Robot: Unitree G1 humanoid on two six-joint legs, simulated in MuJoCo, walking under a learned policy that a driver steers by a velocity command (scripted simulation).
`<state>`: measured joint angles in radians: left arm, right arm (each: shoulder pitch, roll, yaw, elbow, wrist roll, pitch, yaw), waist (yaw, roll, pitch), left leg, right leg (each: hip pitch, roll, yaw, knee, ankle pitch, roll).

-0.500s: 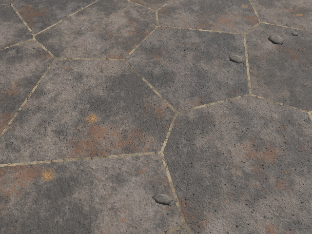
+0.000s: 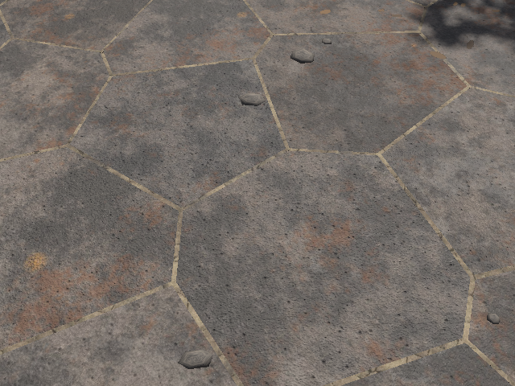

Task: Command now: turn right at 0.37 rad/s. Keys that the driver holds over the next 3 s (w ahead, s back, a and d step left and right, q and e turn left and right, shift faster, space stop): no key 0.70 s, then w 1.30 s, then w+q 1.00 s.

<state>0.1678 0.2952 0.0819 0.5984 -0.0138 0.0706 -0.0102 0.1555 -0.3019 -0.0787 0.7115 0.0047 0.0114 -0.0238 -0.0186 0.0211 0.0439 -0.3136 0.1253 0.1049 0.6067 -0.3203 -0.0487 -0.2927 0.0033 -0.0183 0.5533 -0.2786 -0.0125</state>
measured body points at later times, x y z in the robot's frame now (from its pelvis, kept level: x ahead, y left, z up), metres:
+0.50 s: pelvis +0.00 +0.00 +0.01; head +0.01 +0.00 +0.46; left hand +0.15 +0.23 -0.11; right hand +0.10 -0.28 -0.11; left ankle -0.01 +0.13 -0.73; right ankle +0.00 -0.11 -0.73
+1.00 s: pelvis +0.05 -0.02 +0.00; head +0.06 -0.03 +0.45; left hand +0.12 +0.25 -0.12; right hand +0.09 -0.29 -0.14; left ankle -0.01 +0.13 -0.71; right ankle +0.01 -0.11 -0.73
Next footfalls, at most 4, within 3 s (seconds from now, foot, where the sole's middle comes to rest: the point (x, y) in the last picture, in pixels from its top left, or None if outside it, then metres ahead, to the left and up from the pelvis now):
0.36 left None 0.03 0.13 -0.77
1.38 left None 0.42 0.11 -0.77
1.94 right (320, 289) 0.71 -0.14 -0.77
2.48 left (232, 208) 1.00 0.11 -0.77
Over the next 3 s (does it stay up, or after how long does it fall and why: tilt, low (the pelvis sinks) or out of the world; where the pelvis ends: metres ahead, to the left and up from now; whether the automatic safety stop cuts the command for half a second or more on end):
stays up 1.16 0.06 -0.01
